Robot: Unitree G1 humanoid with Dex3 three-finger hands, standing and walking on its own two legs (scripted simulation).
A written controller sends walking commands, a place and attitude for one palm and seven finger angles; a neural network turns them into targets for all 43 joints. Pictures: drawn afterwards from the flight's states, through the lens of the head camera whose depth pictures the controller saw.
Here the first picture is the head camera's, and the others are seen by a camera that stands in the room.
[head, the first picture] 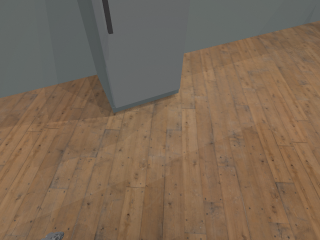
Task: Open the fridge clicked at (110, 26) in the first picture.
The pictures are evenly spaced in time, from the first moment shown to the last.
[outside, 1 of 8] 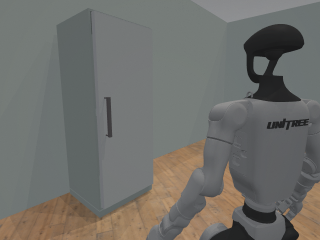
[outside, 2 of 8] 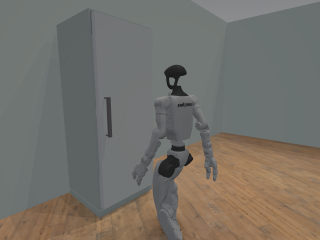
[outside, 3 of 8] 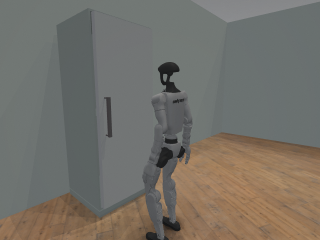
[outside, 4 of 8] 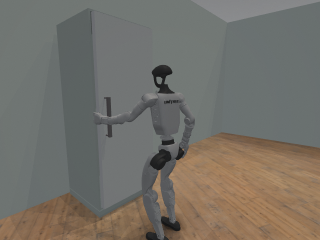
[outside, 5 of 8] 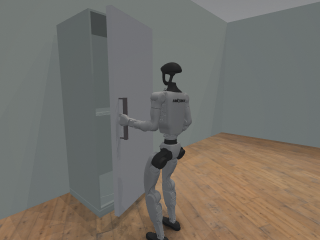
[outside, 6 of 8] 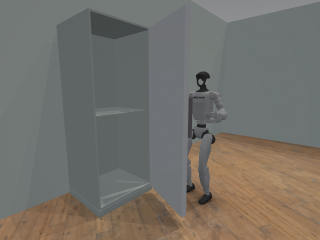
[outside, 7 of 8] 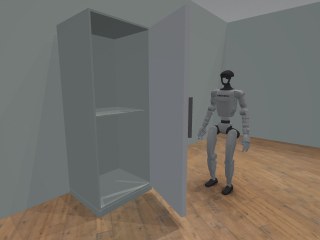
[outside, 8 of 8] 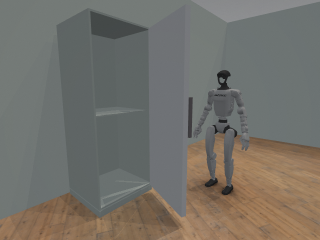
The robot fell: no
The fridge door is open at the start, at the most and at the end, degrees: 0 76 70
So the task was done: yes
